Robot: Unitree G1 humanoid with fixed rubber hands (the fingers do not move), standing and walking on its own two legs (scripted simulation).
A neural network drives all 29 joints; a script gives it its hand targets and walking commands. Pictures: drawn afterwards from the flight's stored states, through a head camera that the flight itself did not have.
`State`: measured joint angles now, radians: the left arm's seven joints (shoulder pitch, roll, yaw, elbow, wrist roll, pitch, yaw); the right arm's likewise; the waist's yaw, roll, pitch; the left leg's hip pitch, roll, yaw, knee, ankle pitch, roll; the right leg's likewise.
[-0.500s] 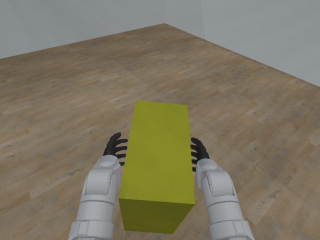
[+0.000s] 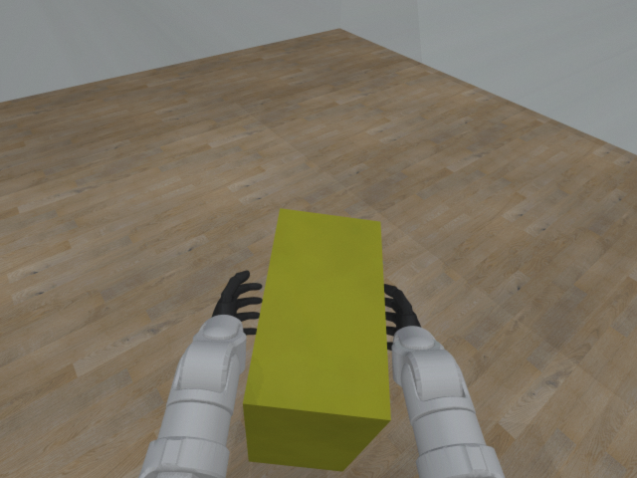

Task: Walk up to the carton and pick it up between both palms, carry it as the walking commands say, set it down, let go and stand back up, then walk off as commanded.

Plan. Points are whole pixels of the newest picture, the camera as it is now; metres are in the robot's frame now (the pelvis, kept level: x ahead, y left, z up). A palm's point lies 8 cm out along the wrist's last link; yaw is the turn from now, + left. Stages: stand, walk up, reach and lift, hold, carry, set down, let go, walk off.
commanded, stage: hold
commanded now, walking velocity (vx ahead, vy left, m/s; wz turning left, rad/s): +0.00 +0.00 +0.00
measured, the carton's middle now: (312, 345) +0.31 +0.01 -0.04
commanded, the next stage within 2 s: set down in 0.74 s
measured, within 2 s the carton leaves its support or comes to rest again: neither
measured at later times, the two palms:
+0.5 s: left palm (261, 344) +0.25 +0.07 +0.07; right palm (458, 350) +0.25 -0.16 +0.06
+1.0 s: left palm (249, 354) +0.23 +0.09 +0.07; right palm (451, 348) +0.25 -0.15 +0.07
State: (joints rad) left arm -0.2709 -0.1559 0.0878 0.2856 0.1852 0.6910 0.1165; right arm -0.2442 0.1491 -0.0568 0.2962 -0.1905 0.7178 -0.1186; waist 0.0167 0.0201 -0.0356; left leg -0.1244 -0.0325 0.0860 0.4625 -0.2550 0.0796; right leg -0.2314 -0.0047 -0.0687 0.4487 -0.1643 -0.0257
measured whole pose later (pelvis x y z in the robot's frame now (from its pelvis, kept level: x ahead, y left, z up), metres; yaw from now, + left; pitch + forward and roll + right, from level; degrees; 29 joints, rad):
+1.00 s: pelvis -0.09 -0.09 -0.01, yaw +10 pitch -12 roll -1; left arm -0.74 -0.13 0.51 0.86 0.44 0.56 -0.03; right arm -0.69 0.29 -0.57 0.69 -0.44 0.66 -0.16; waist -0.04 -0.01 0.07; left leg -0.14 -0.03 -0.15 0.56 -0.29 0.05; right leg -0.16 0.08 0.06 0.46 -0.17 -0.01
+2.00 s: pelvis -0.05 -0.03 -0.08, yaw +12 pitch +26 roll -2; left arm -0.60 -0.25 0.32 0.70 0.32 0.10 0.17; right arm -0.54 0.17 -0.48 0.58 -0.32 0.16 0.01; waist -0.13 0.05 -0.07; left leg -1.06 -0.14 -0.11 1.02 -0.39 0.04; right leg -1.08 0.05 0.10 0.95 -0.32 0.05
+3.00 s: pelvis -0.10 -0.05 -0.22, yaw +11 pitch +36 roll -2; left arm -1.07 -0.09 0.37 0.89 0.26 0.17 0.16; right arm -0.92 0.12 -0.55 0.64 -0.27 0.23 -0.10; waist -0.12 0.08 0.00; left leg -1.70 -0.17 -0.08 1.63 -0.54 0.00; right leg -1.73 0.09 0.08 1.56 -0.46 0.07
